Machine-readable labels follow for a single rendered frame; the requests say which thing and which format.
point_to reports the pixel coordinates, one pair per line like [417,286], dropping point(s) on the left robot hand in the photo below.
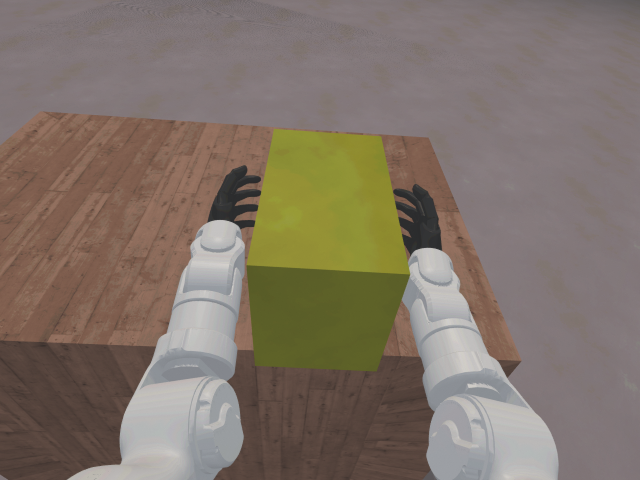
[223,207]

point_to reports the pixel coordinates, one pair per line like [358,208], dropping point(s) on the left robot upper arm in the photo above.
[179,430]

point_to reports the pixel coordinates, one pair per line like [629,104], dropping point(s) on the robot left forearm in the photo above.
[200,336]

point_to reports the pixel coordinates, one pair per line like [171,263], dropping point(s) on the robot right forearm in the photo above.
[448,341]

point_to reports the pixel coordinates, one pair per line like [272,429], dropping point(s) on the right robot hand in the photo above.
[425,231]

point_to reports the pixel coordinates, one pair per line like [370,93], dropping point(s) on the right robot upper arm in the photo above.
[475,438]

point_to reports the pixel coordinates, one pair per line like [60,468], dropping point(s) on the carton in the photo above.
[327,266]

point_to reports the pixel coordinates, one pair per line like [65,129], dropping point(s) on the pedestal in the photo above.
[97,216]

